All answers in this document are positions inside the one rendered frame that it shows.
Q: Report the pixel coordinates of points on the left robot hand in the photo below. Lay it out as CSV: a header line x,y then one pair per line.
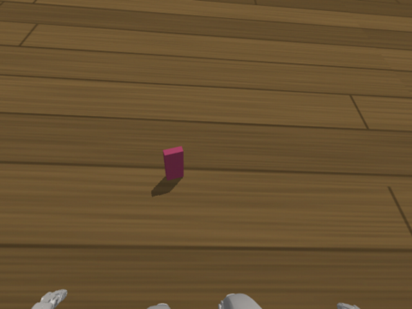
x,y
51,300

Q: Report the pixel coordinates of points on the carton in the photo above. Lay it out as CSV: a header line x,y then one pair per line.
x,y
173,160

